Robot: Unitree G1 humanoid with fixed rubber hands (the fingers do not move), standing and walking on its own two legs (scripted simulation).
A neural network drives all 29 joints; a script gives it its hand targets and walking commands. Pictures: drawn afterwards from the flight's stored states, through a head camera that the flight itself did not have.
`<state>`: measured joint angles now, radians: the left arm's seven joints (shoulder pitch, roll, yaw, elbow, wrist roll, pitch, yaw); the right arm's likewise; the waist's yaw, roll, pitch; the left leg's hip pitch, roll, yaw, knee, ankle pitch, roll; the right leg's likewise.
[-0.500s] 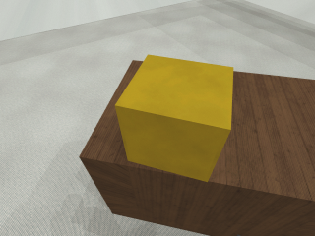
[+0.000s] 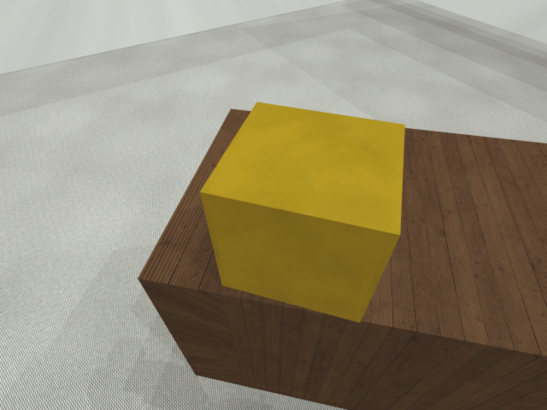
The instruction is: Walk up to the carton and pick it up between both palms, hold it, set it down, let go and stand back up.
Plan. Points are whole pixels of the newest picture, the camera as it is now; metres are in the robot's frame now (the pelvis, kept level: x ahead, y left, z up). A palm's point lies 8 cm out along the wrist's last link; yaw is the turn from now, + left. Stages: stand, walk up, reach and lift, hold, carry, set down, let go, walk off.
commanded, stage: stand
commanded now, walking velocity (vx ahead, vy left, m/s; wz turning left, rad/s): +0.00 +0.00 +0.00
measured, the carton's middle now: (307, 210) +0.47 -0.06 +0.02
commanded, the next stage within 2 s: walk up in 0.52 s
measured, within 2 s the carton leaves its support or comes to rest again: neither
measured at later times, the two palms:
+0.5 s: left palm out of the picture -0.01 +0.20 -0.14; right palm out of the picture -0.01 -0.20 -0.14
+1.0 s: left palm out of the picture +0.02 +0.30 -0.16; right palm out of the picture +0.01 -0.24 -0.14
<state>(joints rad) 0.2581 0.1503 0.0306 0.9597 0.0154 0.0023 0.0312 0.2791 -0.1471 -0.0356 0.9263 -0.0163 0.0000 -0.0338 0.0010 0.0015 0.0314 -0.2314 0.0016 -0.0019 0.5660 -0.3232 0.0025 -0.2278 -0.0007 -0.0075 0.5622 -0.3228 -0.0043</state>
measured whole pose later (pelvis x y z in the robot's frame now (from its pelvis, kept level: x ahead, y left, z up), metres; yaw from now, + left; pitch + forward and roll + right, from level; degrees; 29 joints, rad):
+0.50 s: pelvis +0.00 +0.00 +0.01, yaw +0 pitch -3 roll +0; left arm 0.27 0.10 0.02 1.14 0.01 0.00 0.04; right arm 0.29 -0.10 -0.03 1.12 -0.01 0.00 -0.05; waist 0.00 0.00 0.06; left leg -0.15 0.00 0.00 0.47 -0.28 0.00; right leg -0.14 0.00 -0.01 0.47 -0.28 0.00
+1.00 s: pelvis -0.06 +0.04 -0.02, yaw -1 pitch -3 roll -1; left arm 0.12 0.26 0.06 0.97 0.05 0.04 0.07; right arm 0.14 -0.24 -0.08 0.96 -0.02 0.05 -0.06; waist 0.01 -0.02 0.17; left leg -0.31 -0.01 0.01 0.72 -0.35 0.02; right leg -0.36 -0.02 0.03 0.70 -0.29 0.04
